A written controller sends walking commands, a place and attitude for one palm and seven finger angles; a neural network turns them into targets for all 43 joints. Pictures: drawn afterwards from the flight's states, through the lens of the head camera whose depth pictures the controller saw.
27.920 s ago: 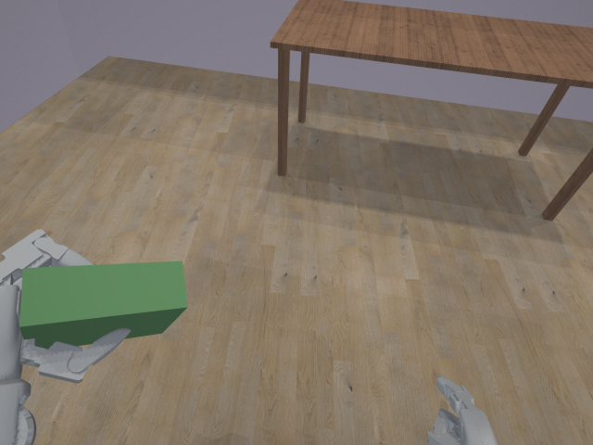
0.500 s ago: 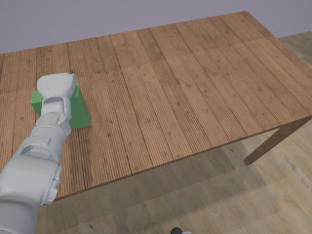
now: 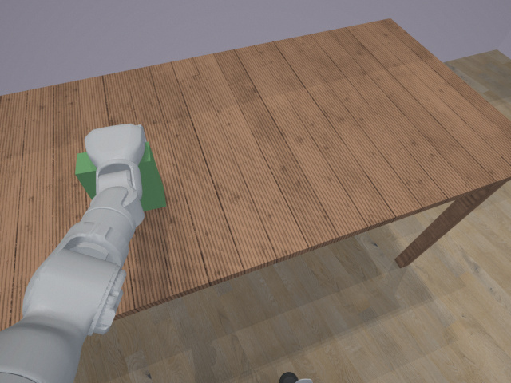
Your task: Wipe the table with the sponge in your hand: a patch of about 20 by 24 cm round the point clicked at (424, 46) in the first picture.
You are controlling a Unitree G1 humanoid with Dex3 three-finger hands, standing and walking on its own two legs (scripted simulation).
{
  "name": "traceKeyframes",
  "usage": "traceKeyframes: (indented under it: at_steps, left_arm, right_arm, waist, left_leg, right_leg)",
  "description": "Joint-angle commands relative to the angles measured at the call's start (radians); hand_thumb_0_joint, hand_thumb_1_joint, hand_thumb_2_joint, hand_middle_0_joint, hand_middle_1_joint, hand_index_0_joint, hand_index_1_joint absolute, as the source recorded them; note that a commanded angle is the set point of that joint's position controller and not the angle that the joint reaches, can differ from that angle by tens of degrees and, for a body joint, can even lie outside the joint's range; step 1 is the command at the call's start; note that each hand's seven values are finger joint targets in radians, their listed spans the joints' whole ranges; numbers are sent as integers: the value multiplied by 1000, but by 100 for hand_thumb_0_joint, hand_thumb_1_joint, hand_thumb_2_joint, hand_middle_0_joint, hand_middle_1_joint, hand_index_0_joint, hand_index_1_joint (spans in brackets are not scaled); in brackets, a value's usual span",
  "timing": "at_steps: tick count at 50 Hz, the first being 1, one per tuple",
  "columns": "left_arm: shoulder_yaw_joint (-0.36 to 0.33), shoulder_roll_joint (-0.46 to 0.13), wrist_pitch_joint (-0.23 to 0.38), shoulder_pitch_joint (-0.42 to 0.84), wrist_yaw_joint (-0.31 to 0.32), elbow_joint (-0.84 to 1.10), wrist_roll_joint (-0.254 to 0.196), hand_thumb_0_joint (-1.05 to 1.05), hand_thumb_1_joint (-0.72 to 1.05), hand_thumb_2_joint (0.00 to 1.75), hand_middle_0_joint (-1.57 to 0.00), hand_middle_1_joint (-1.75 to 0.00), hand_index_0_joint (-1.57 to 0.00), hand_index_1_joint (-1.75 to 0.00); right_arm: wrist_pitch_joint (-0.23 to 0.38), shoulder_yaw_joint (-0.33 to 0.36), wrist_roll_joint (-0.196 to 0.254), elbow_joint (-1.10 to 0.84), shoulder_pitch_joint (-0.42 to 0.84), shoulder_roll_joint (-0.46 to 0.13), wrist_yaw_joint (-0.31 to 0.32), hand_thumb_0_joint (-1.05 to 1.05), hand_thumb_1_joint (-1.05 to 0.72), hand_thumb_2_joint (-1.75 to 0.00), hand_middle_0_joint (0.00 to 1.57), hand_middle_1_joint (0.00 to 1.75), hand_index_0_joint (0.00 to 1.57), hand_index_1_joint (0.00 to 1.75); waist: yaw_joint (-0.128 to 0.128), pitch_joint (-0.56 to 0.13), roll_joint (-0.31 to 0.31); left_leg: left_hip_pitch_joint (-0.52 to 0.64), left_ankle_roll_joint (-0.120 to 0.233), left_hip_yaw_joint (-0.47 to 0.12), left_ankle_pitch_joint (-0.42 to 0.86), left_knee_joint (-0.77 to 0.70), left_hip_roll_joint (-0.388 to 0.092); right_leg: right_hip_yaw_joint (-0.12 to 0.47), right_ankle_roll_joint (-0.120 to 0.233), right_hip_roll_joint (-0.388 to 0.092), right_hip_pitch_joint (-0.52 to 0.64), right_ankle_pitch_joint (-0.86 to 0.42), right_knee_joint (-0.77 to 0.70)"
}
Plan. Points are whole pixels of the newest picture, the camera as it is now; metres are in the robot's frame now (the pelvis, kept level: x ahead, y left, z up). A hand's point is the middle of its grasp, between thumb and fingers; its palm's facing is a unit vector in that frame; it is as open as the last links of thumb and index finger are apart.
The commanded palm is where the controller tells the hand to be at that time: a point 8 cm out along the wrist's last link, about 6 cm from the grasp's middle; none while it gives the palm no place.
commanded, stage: wipe back along the middle lane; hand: left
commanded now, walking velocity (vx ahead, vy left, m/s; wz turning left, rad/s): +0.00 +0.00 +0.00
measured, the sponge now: (129, 189) +0.46 +0.24 -0.02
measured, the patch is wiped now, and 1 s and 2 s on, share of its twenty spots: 0.55 0.65 0.65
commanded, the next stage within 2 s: slide across to the third lane in 1.52 s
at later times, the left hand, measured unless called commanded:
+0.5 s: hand (132, 180) +0.44 +0.21 +0.03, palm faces -0.04 +0.02 -1.00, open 9.6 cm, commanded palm +0.40 +0.19 +0.06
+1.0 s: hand (138, 204) +0.39 +0.19 +0.04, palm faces -0.02 +0.01 -1.00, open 9.6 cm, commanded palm +0.34 +0.17 +0.06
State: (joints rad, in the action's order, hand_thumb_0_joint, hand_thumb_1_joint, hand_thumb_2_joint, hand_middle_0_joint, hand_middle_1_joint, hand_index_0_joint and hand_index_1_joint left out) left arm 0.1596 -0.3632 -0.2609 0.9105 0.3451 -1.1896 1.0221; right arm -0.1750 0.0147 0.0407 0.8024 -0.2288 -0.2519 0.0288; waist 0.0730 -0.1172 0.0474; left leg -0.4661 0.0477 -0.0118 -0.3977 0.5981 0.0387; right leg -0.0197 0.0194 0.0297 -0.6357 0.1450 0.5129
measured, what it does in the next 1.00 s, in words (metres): stands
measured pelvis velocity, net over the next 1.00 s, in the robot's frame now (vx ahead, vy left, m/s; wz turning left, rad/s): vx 0.00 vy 0.00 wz -0.01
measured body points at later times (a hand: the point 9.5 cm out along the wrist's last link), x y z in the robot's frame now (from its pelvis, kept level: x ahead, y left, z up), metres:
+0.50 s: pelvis +0.00 -0.01 +0.00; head +0.06 -0.02 +0.45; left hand +0.44 +0.20 +0.09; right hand +0.10 -0.28 -0.13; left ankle -0.08 +0.08 -0.72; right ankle +0.05 -0.11 -0.72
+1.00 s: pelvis +0.00 +0.00 +0.01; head +0.02 -0.02 +0.46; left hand +0.39 +0.19 +0.09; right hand +0.17 -0.24 -0.11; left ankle -0.08 +0.08 -0.72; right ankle +0.05 -0.11 -0.72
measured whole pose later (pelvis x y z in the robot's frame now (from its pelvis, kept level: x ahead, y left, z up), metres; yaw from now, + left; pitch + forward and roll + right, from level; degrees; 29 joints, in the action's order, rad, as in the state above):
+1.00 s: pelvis +0.00 +0.00 +0.01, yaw -1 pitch +9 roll +0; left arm 0.30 -0.20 -0.45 0.57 0.34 -0.79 1.00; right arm -0.24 -0.01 0.08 0.71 -0.08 -0.24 0.04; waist -0.04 -0.12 0.05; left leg -0.29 0.05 0.01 -0.37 0.52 0.05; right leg 0.00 0.02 0.03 -0.50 0.15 0.50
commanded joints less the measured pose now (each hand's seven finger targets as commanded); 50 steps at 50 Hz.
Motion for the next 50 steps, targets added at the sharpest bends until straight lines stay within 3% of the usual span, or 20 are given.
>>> traceKeyframes:
  at_steps: [1,2,4,5,8,11,15,19,24,27,29,33,34,38,39,41,44,46,49,50]
  left_arm:
    - [5,-87,1,338,11,117,9,0,10,130,-120,-160,-120,-160]
    - [18,-66,0,332,12,115,4,0,10,130,-120,-160,-120,-160]
    - [-22,-99,-4,284,15,97,1,0,10,130,-120,-160,-120,-160]
    - [15,-60,-10,277,13,87,-5,0,10,130,-120,-160,-120,-160]
    - [25,-44,-20,252,12,69,-6,0,10,130,-120,-160,-120,-160]
    - [-4,-82,-20,235,12,89,-14,0,10,130,-120,-160,-120,-160]
    - [16,-57,-23,185,3,109,-11,0,10,130,-120,-160,-120,-160]
    - [-4,-60,-25,105,-2,150,-20,0,10,130,-120,-160,-120,-160]
    - [36,12,-45,-2,-4,227,-31,0,10,130,-120,-160,-120,-160]
    - [80,59,-74,11,-3,257,-33,0,10,130,-120,-160,-120,-160]
    - [56,33,-92,-10,-3,279,-27,0,10,130,-120,-160,-120,-160]
    - [92,69,-128,-19,-10,305,-21,0,10,130,-120,-160,-120,-160]
    - [57,31,-133,-36,-13,321,-22,0,10,130,-120,-160,-120,-160]
    - [126,110,-152,-50,-25,364,-16,0,10,130,-120,-160,-120,-160]
    - [107,99,-157,-68,-28,373,-21,0,10,130,-120,-160,-120,-160]
    - [125,107,-164,-47,-32,394,-20,0,10,130,-120,-160,-120,-160]
    - [89,79,-174,-122,-34,422,-23,0,10,130,-120,-160,-120,-160]
    - [134,134,-178,-148,-36,464,-29,0,10,130,-120,-160,-120,-160]
    - [119,117,-196,-171,-41,490,-31,0,10,130,-120,-160,-120,-160]
    - [157,155,-200,-178,-43,519,-34,0,10,130,-120,-160,-120,-160]
  right_arm:
    - [17,47,-1,-77,-33,-157,10,0,-90,-90,20,30,20,30]
    - [21,47,-1,-80,-29,-154,10,0,-90,-90,20,30,20,30]
    - [23,46,1,-82,-22,-158,11,0,-90,-90,20,30,20,30]
    - [22,44,2,-83,-19,-156,11,0,-90,-90,20,30,20,30]
    - [26,44,6,-82,-14,-158,10,0,-90,-90,20,30,20,30]
    - [28,42,9,-93,-3,-159,13,0,-90,-90,20,30,20,30]
    - [25,42,13,-106,17,-155,14,0,-90,-90,20,30,20,30]
    - [19,42,16,-131,43,-152,13,0,-90,-90,20,30,20,30]
    - [3,45,23,-155,90,-143,7,0,-90,-90,20,30,20,30]
    - [-5,42,25,-158,115,-138,8,0,-90,-90,20,30,20,30]
    - [-9,39,29,-165,139,-141,11,0,-90,-90,20,30,20,30]
    - [-17,33,28,-171,161,-135,14,0,-90,-90,20,30,20,30]
    - [-19,32,30,-177,180,-138,17,0,-90,-90,20,30,20,30]
    - [-26,28,28,-191,202,-126,17,0,-90,-90,20,30,20,30]
    - [-28,27,30,-199,214,-125,18,0,-90,-90,20,30,20,30]
    - [-31,24,28,-201,218,-123,22,0,-90,-90,20,30,20,30]
    - [-33,22,31,-215,240,-127,21,0,-90,-90,20,30,20,30]
    - [-32,23,29,-225,248,-118,18,0,-90,-90,20,30,20,30]
    - [-35,19,33,-230,272,-124,17,0,-90,-90,20,30,20,30]
    - [-34,19,35,-237,275,-118,14,0,-90,-90,20,30,20,30]
  waist:
    - [20,-345,-42]
    - [22,-341,-39]
    - [0,-341,-47]
    - [17,-337,-74]
    - [17,-299,-108]
    - [3,-326,-98]
    - [-6,-324,-100]
    - [-36,-346,-105]
    - [-58,-329,-114]
    - [-47,-270,-108]
    - [-66,-281,-113]
    - [-63,-255,-120]
    - [-80,-267,-108]
    - [-75,-251,-105]
    - [-86,-255,-107]
    - [-75,-250,-107]
    - [-106,-260,-127]
    - [-101,-263,-115]
    - [-113,-235,-131]
    - [-106,-240,-120]
  left_leg:
    - [-1,-47,-27,416,-84,-45]
    - [-6,-43,-22,392,-86,-42]
    - [-19,-41,-25,392,-94,-42]
    - [-25,-35,-16,369,-92,-42]
    - [-48,-26,-14,319,-101,-37]
    - [-59,-20,-3,301,-105,-31]
    - [-50,-17,0,313,-108,-29]
    - [-42,-17,2,338,-113,-26]
    - [-12,-24,3,378,-115,-26]
    - [8,-26,5,349,-125,-26]
    - [15,-27,0,364,-131,-25]
    - [36,-32,-2,352,-139,-23]
    - [42,-30,-3,359,-142,-22]
    - [68,-41,-4,372,-142,-23]
    - [73,-37,-4,376,-146,-23]
    - [78,-38,-2,366,-143,-20]
    - [77,-42,-11,382,-152,-19]
    - [93,-45,-6,397,-147,-19]
    - [90,-46,-13,380,-158,-21]
    - [102,-45,-9,390,-154,-19]
  right_leg:
    - [22,53,-14,379,-266,26]
    - [23,51,-14,375,-250,20]
    - [28,56,-16,391,-252,20]
    - [29,50,-17,396,-249,18]
    - [35,47,-19,390,-223,5]
    - [48,45,-24,428,-231,3]
    - [53,46,-27,445,-252,3]
    - [62,51,-29,484,-293,2]
    - [59,56,-29,486,-330,5]
    - [50,54,-27,450,-274,-8]
    - [52,59,-28,464,-278,-5]
    - [44,60,-27,459,-255,-11]
    - [53,64,-28,469,-259,-14]
    - [39,67,-26,453,-250,-8]
    - [41,68,-25,458,-246,-13]
    - [45,68,-25,462,-248,-11]
    - [48,75,-23,485,-254,-8]
    - [44,73,-24,488,-274,-4]
    - [50,77,-20,478,-240,-11]
    - [44,75,-22,483,-248,-7]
